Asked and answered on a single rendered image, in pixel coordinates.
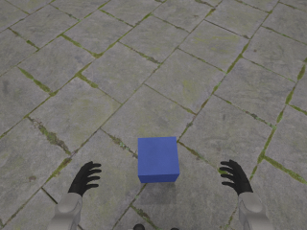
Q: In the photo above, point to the left robot forearm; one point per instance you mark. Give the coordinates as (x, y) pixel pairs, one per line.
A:
(67, 213)

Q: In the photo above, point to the right robot forearm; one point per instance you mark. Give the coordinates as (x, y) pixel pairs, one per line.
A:
(253, 214)

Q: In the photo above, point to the robot right hand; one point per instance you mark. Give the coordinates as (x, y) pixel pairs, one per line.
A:
(241, 183)

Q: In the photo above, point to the robot left hand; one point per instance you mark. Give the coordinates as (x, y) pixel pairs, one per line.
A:
(78, 185)

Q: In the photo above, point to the carton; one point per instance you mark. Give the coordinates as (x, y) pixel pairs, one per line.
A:
(157, 159)

